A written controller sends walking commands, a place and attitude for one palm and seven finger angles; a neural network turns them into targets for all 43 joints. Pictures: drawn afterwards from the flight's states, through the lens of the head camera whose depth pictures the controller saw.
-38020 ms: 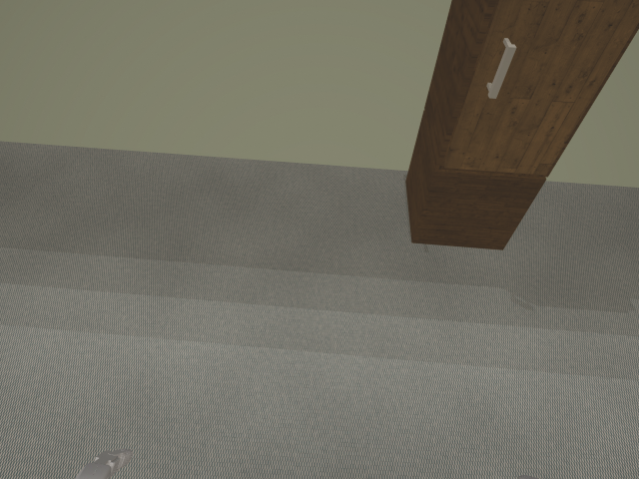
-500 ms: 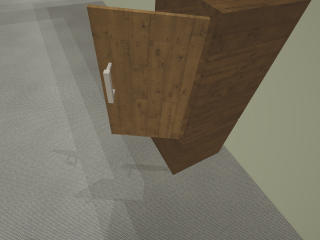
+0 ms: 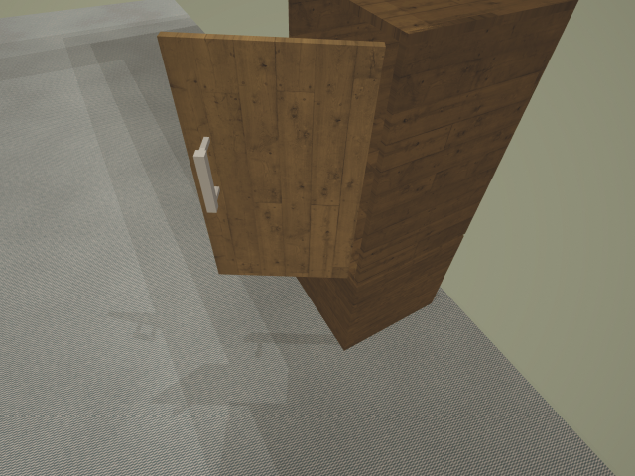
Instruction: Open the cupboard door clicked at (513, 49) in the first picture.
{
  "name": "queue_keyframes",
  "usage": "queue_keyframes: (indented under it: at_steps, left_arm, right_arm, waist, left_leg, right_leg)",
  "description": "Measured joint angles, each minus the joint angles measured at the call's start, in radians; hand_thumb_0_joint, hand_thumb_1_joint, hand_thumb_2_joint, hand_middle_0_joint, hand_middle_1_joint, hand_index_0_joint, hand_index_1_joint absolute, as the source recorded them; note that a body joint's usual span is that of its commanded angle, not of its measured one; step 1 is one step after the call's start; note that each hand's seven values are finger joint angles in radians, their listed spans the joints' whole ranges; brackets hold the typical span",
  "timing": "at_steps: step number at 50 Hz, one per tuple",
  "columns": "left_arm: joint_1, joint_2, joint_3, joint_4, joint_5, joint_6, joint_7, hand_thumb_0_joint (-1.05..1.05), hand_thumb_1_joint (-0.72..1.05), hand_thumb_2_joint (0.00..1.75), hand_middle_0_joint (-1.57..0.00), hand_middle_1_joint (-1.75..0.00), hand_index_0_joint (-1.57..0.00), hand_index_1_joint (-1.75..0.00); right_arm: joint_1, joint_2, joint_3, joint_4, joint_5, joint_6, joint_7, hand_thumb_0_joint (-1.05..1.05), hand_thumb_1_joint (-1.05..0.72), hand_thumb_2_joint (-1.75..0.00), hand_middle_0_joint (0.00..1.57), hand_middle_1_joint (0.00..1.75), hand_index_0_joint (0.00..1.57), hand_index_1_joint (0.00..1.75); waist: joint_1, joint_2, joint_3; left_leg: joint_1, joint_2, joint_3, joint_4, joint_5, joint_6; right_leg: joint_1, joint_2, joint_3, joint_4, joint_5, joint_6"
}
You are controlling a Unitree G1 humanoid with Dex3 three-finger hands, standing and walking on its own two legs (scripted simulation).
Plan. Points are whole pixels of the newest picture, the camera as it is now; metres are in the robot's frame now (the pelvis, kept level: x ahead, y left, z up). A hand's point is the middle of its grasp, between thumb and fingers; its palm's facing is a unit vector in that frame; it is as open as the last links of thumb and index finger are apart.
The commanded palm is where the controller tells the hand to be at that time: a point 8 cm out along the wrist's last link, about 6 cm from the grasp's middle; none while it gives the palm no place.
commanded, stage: come to a stop and stand still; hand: left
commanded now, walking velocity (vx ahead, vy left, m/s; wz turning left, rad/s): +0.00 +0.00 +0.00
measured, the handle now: (209, 176) +0.61 +0.23 +0.00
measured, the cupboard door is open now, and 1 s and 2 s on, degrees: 59 59 59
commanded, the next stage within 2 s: look again from close up in 0.02 s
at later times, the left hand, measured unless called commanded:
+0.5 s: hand out of the picture +0.04 +0.19 -0.18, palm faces +0.01 -0.97 -0.23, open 7.3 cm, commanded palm none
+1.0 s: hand out of the picture +0.01 +0.18 -0.19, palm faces +0.03 -0.99 -0.16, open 7.3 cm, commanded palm none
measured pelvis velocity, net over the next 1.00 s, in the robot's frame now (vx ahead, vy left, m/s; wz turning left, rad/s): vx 0.04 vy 0.01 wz -0.01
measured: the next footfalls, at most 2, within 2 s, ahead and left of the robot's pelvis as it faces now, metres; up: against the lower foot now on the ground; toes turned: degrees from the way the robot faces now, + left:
none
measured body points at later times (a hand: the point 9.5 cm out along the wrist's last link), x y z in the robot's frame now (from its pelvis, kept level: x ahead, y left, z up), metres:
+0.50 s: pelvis +0.02 +0.01 -0.01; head +0.02 +0.00 +0.44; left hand +0.04 +0.24 -0.16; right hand +0.02 -0.21 -0.18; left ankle +0.04 +0.10 -0.74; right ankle -0.04 -0.12 -0.74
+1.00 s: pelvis +0.04 +0.01 -0.02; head +0.05 +0.02 +0.43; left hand +0.01 +0.23 -0.18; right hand +0.06 -0.22 -0.17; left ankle +0.04 +0.10 -0.74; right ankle -0.04 -0.12 -0.74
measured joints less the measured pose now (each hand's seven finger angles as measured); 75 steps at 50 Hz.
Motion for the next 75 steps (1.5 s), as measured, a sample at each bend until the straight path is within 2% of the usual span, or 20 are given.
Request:
queue_keyframes:
  at_steps: [6,9,13,18,25,41,47,52,57,61,65,75]
  left_arm:
    - [-0.004,0.007,0.005,0.005,-0.007,-0.005,-0.001,0.01,0.92,0.9,-0.2,-0.3,-0.2,-0.3]
    - [0.001,0.001,-0.006,-0.017,0.004,-0.027,0.015,0.01,0.92,0.9,-0.2,-0.3,-0.2,-0.3]
    - [-0.001,0.005,-0.007,-0.034,0.002,-0.034,0.013,0.01,0.91,0.9,-0.2,-0.3,-0.2,-0.3]
    - [-0.003,0.016,0.001,-0.047,0.0,-0.031,0.016,0.0,0.91,0.9,-0.2,-0.3,-0.2,-0.3]
    - [-0.007,0.02,0.004,-0.066,0.002,-0.026,0.018,0.0,0.91,0.9,-0.2,-0.29,-0.2,-0.3]
    - [0.027,0.031,0.005,-0.055,0.009,-0.018,0.0,0.0,0.91,0.9,-0.2,-0.29,-0.2,-0.3]
    - [0.072,0.026,0.014,-0.044,0.014,-0.015,-0.015,0.0,0.91,0.9,-0.2,-0.3,-0.2,-0.3]
    - [0.101,0.03,0.025,-0.03,0.013,-0.019,-0.012,0.0,0.91,0.9,-0.2,-0.3,-0.2,-0.3]
    - [0.075,0.026,0.019,-0.013,0.004,-0.008,0.011,0.0,0.91,0.9,-0.2,-0.29,-0.2,-0.3]
    - [0.02,0.029,0.024,-0.035,0.003,-0.008,0.014,0.0,0.91,0.9,-0.2,-0.29,-0.2,-0.3]
    - [-0.014,0.03,0.028,-0.074,0.008,-0.016,0.016,0.0,0.91,0.9,-0.2,-0.29,-0.2,-0.3]
    - [-0.073,0.043,0.023,-0.105,0.005,-0.012,0.015,0.0,0.93,0.9,-0.2,-0.29,-0.2,-0.3]
  right_arm:
    - [0.049,0.021,0.006,0.027,-0.001,-0.003,-0.005,0.0,-0.92,-0.9,0.2,0.3,0.2,0.29]
    - [0.059,0.017,0.012,-0.003,-0.002,-0.006,0.008,0.0,-0.91,-0.9,0.2,0.3,0.2,0.29]
    - [0.064,0.017,0.019,-0.045,-0.008,-0.02,0.013,0.0,-0.91,-0.9,0.2,0.3,0.2,0.29]
    - [0.047,0.029,0.028,-0.063,-0.008,-0.031,0.009,0.0,-0.91,-0.9,0.2,0.3,0.2,0.29]
    - [0.013,0.0,0.022,-0.059,-0.008,-0.033,0.001,0.03,-0.94,-0.9,0.2,0.3,0.2,0.29]
    - [-0.041,0.0,0.02,-0.068,-0.005,-0.034,0.008,0.0,-0.91,-0.9,0.2,0.3,0.2,0.29]
    - [-0.01,-0.002,0.013,-0.066,-0.008,-0.024,0.018,0.0,-0.91,-0.9,0.2,0.3,0.2,0.29]
    - [0.007,0.006,0.018,-0.059,-0.007,-0.036,0.015,0.0,-0.91,-0.9,0.2,0.3,0.2,0.29]
    - [-0.009,0.021,0.022,-0.057,-0.002,-0.057,-0.015,0.01,-0.92,-0.9,0.2,0.3,0.2,0.29]
    - [-0.022,0.022,0.019,-0.056,0.003,-0.049,-0.024,0.01,-0.93,-0.9,0.2,0.3,0.2,0.29]
    - [-0.029,0.014,0.006,-0.053,0.004,-0.026,-0.024,0.01,-0.93,-0.9,0.2,0.3,0.2,0.29]
    - [-0.045,0.013,0.006,-0.047,-0.003,-0.019,-0.01,0.01,-0.93,-0.9,0.2,0.3,0.2,0.29]
  waist:
    - [-0.01,-0.004,0.009]
    - [-0.017,0.028,0.021]
    - [-0.03,0.057,0.024]
    - [-0.017,0.066,-0.006]
    - [-0.001,0.051,-0.028]
    - [0.016,-0.002,-0.019]
    - [0.023,0.004,-0.033]
    - [0.028,-0.01,-0.026]
    - [0.025,-0.013,0.007]
    - [0.016,-0.001,0.041]
    - [0.01,0.029,0.023]
    - [0.002,0.011,-0.009]
  left_leg:
    - [-0.002,0.001,-0.002,-0.005,0.0,-0.003]
    - [-0.057,0.021,-0.011,0.077,-0.038,-0.003]
    - [-0.093,0.014,-0.019,0.143,-0.077,0.009]
    - [-0.083,0.001,-0.004,0.164,-0.103,0.016]
    - [-0.057,-0.011,0.016,0.15,-0.109,0.02]
    - [-0.048,0.006,0.018,0.131,-0.102,0.009]
    - [-0.058,0.008,0.011,0.19,-0.154,0.011]
    - [-0.051,-0.004,0.019,0.223,-0.2,0.018]
    - [-0.011,-0.01,0.051,0.185,-0.198,0.031]
    - [0.017,-0.017,0.058,0.146,-0.176,0.021]
    - [0.002,0.002,0.048,0.137,-0.164,0.005]
    - [0.005,0.018,0.031,0.095,-0.112,-0.016]
  right_leg:
    - [0.0,0.001,-0.002,-0.007,0.0,-0.003]
    - [-0.024,0.018,-0.009,0.012,-0.006,-0.003]
    - [-0.054,0.01,-0.017,0.075,-0.047,0.002]
    - [-0.058,-0.006,-0.003,0.119,-0.081,0.011]
    - [-0.05,-0.02,0.015,0.132,-0.097,0.018]
    - [-0.04,-0.003,0.02,0.102,-0.08,0.007]
    - [-0.032,-0.003,0.014,0.128,-0.119,0.003]
    - [-0.021,-0.017,0.02,0.151,-0.156,0.015]
    - [-0.086,-0.034,-0.001,0.26,-0.162,0.002]
    - [-0.103,-0.041,-0.024,0.186,-0.076,0.0]
    - [-0.108,-0.023,-0.035,0.16,-0.077,-0.005]
    - [-0.102,-0.002,-0.053,0.123,-0.036,-0.03]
